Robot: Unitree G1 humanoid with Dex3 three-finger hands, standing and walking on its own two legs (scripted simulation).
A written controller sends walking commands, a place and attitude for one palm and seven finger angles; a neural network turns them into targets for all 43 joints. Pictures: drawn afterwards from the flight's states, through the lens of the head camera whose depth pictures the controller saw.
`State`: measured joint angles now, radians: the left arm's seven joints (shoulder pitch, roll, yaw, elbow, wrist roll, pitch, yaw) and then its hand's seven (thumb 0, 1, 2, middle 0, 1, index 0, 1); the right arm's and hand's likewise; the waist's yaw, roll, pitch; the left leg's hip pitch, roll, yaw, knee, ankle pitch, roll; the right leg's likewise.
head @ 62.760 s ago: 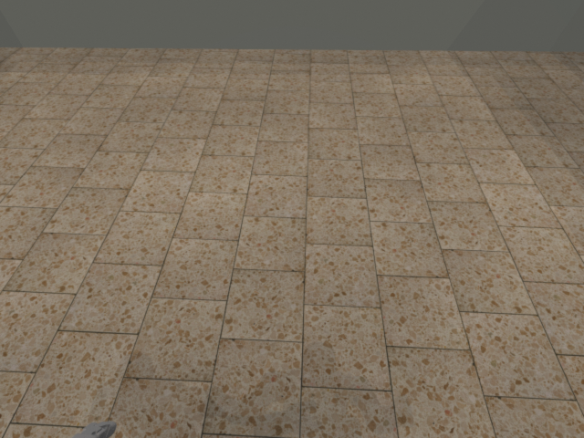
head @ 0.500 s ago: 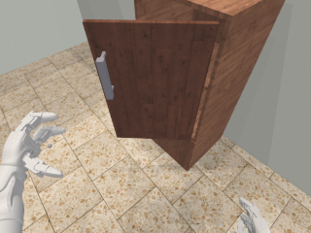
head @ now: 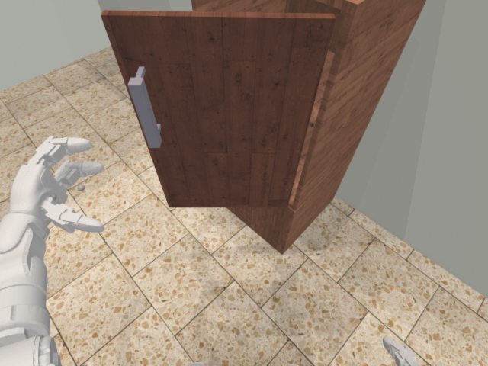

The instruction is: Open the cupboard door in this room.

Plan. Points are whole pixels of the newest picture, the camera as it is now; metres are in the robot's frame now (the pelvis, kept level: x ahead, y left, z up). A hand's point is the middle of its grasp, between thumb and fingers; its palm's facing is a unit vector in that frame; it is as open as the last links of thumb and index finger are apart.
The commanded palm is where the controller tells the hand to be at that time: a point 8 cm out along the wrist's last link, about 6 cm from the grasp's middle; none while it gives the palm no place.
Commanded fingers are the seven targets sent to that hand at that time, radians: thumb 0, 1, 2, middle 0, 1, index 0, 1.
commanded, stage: move the hooked fingers beside the handle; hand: left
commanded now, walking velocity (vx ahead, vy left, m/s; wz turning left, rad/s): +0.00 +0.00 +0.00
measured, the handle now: (148, 109) +0.57 +0.21 +0.07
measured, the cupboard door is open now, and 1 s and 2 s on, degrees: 44 44 44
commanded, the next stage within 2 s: slide the fingers in behind the handle in 1.88 s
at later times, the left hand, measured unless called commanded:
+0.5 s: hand (96, 154) +0.44 +0.27 +0.08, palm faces +0.02 -1.00 +0.00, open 14.0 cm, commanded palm +0.42 +0.32 +0.08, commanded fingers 0.00 -0.50 0.30 -0.30 -1.20 -0.30 -1.20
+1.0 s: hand (110, 126) +0.51 +0.26 +0.09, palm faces +0.01 -1.00 +0.00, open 14.0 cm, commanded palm +0.50 +0.31 +0.08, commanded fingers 0.00 -0.50 0.30 -0.30 -1.20 -0.30 -1.20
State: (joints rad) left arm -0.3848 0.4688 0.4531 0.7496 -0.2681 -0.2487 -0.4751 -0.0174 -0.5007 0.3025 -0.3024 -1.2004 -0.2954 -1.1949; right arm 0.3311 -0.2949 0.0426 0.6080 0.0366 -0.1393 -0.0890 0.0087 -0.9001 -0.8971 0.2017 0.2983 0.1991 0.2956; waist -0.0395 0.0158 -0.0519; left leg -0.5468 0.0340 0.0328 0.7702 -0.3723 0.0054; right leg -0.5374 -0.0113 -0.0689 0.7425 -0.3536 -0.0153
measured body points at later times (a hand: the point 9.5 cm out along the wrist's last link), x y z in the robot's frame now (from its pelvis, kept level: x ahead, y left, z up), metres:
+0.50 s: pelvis +0.00 +0.01 -0.01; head +0.09 +0.02 +0.43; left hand +0.43 +0.32 +0.09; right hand +0.06 -0.27 -0.11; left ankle +0.01 +0.11 -0.71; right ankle +0.01 -0.11 -0.71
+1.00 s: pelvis +0.00 +0.01 -0.02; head +0.13 +0.03 +0.41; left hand +0.50 +0.32 +0.09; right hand -0.01 -0.26 -0.12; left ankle +0.01 +0.11 -0.71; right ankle +0.01 -0.11 -0.71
